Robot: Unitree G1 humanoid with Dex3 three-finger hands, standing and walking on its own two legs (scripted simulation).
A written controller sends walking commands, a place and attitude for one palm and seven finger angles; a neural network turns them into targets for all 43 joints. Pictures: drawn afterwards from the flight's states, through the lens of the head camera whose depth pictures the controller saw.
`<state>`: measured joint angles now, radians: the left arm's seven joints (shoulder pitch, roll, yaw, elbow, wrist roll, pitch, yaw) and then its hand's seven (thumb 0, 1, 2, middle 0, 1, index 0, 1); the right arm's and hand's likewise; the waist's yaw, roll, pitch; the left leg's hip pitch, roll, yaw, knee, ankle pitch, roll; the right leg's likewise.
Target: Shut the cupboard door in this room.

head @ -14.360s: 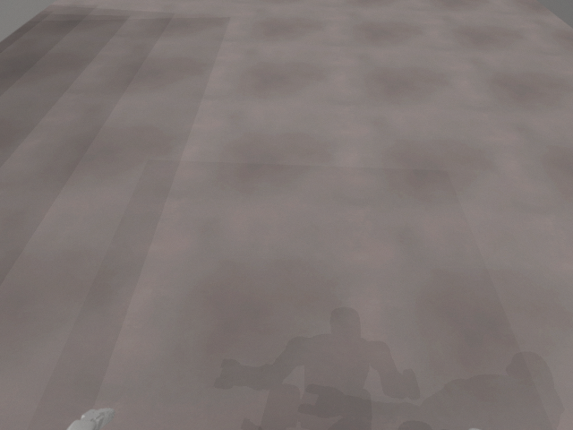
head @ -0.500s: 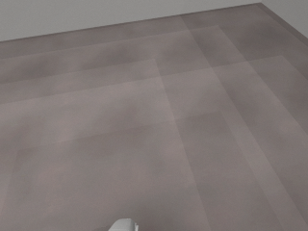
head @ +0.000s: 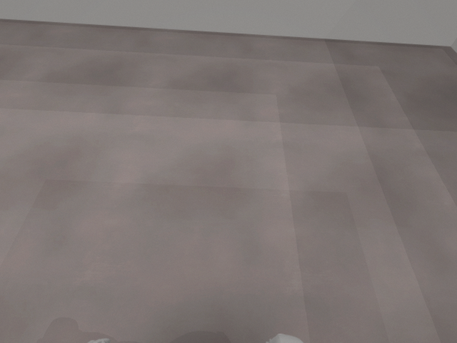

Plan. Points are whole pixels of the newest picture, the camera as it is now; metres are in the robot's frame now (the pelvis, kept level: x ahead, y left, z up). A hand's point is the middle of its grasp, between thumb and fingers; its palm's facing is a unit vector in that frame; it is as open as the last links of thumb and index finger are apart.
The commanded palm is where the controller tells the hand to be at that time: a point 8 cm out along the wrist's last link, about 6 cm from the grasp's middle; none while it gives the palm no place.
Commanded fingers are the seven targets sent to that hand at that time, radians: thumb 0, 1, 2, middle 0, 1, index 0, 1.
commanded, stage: turn or walk to find it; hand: left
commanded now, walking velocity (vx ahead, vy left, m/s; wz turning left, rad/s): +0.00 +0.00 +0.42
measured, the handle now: out of the picture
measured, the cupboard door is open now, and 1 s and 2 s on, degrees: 88 88 88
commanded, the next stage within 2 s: none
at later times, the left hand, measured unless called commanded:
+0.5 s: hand out of the picture +0.00 +0.14 -0.15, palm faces +0.25 -0.93 -0.27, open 7.4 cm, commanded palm none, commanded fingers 0.00 0.90 0.90 -0.20 -0.30 -0.20 -0.30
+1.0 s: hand out of the picture -0.10 +0.21 -0.17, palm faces +0.46 -0.86 -0.24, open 7.4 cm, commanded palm none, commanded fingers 0.00 0.90 0.90 -0.20 -0.30 -0.20 -0.30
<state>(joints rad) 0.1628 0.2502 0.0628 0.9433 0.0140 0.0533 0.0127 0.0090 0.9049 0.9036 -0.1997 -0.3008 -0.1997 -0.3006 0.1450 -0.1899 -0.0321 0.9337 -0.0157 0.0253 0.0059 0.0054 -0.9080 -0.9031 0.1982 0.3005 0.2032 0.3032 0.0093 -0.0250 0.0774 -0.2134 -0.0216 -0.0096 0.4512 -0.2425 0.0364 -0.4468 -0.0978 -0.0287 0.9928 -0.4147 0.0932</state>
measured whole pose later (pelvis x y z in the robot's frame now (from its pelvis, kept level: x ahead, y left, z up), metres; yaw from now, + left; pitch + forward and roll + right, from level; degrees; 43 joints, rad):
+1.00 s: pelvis -0.06 -0.01 +0.00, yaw +25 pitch +0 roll -1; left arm 0.20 0.25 0.07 0.97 0.02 0.06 0.01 0.01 0.90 0.90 -0.20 -0.30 -0.20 -0.30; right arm 0.17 -0.18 -0.03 0.94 -0.01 0.02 0.00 0.01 -0.91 -0.90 0.20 0.30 0.20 0.30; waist 0.01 -0.03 0.06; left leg -0.22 -0.03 0.00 0.43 -0.20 0.05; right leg -0.45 -0.10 -0.03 1.01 -0.39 0.09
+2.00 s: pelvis -0.11 -0.05 +0.00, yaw +50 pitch +0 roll -1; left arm 0.17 0.25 0.06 0.96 0.01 0.06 0.01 0.01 0.90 0.90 -0.20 -0.30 -0.20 -0.30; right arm 0.14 -0.19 -0.03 0.94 -0.02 0.03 0.00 0.01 -0.91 -0.90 0.20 0.30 0.20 0.30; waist 0.01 -0.02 0.07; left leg -0.21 -0.03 -0.03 0.45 -0.24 0.04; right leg -0.43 -0.09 -0.03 0.96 -0.43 0.09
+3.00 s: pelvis -0.13 -0.10 +0.00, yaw +75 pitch +0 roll +0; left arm 0.16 0.24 0.06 0.96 0.01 0.05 0.01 0.01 0.90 0.90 -0.20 -0.30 -0.20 -0.30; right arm 0.16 -0.19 -0.04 0.95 -0.02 0.03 0.00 0.01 -0.91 -0.90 0.20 0.30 0.20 0.30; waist 0.00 -0.01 0.07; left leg -0.24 -0.03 -0.03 0.45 -0.21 0.03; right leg -0.41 -0.08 -0.04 0.92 -0.43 0.09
